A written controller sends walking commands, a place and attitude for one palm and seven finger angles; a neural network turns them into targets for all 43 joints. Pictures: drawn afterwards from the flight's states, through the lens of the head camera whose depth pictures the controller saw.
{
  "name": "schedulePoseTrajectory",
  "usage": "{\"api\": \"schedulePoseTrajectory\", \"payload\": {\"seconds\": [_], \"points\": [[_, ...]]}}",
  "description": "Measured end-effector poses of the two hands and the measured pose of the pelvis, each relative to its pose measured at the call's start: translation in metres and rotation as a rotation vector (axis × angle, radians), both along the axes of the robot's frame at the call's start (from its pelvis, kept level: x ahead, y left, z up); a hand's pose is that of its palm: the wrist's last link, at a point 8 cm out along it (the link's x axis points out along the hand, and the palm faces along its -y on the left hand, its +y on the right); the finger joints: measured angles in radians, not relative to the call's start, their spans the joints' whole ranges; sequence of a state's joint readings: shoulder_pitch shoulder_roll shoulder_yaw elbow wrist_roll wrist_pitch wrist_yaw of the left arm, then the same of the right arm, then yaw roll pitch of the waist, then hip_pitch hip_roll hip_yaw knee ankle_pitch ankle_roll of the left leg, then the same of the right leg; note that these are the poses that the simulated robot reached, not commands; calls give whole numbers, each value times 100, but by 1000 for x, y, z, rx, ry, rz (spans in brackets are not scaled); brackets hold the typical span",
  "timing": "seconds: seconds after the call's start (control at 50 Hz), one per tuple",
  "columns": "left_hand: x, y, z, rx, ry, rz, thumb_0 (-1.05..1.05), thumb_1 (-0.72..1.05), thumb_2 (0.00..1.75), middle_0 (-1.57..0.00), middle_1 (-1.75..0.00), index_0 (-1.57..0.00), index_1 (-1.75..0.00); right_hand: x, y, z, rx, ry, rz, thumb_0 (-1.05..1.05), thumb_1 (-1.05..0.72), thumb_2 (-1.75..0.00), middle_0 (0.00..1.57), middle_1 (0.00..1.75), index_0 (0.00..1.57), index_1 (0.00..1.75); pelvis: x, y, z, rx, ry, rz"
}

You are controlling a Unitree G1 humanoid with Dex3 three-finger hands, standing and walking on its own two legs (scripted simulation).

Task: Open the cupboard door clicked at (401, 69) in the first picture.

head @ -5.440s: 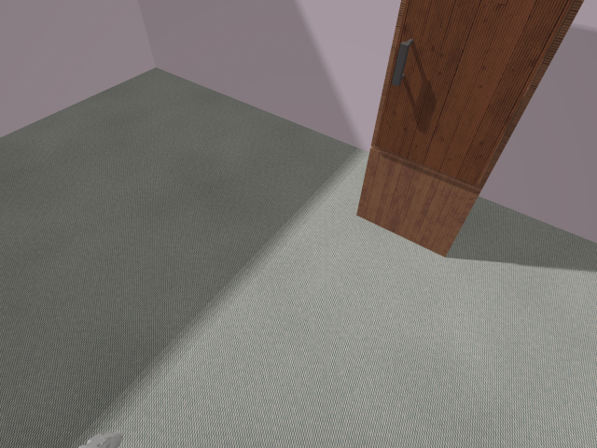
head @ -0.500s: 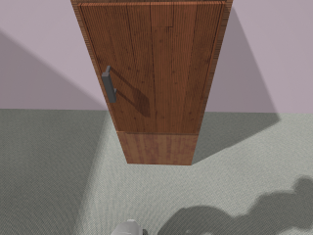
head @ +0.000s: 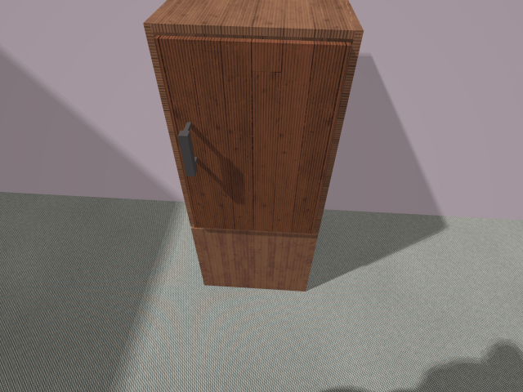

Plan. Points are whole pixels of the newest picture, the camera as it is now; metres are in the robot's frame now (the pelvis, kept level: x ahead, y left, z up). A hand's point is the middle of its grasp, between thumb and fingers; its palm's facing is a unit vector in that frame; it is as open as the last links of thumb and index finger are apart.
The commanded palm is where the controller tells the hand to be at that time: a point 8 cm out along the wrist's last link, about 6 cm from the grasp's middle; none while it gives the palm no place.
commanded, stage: come to a stop and stand still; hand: left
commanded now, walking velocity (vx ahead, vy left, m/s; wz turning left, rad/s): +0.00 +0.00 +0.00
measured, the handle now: (189, 149) +0.66 +0.21 +0.00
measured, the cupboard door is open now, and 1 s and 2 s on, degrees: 0 0 0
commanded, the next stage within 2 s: look again from close up in 0.30 s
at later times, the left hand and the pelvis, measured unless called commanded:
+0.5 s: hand out of the picture -0.01 +0.15 -0.17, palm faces +0.04 -0.98 -0.18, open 7.4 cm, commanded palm none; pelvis +0.00 -0.01 +0.00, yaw +0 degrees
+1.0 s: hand out of the picture +0.04 +0.17 -0.17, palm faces +0.04 -0.98 -0.20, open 7.3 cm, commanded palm none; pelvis +0.04 +0.00 +0.01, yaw +1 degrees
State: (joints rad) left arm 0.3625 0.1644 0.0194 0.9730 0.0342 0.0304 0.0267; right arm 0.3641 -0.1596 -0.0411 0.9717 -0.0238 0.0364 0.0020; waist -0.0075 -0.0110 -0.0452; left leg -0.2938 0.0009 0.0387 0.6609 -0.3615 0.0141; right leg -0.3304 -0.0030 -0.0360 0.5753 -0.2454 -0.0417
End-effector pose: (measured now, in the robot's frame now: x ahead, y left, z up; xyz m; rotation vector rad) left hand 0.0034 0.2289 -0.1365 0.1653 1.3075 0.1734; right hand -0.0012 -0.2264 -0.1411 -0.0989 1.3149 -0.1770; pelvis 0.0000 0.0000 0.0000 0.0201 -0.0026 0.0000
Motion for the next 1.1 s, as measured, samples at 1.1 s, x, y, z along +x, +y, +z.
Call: {"api": "schedulePoseTrajectory", "payload": {"seconds": [1.1], "points": [[42, -9, -2, -23, 67, 25, 1, 92, 90, -20, -30, -19, -30, 38, 15, -5, 18, 109, 63, 0, -91, -90, 20, 30, 20, 30, 50, -3, 4, -14, 9, 15]]}}
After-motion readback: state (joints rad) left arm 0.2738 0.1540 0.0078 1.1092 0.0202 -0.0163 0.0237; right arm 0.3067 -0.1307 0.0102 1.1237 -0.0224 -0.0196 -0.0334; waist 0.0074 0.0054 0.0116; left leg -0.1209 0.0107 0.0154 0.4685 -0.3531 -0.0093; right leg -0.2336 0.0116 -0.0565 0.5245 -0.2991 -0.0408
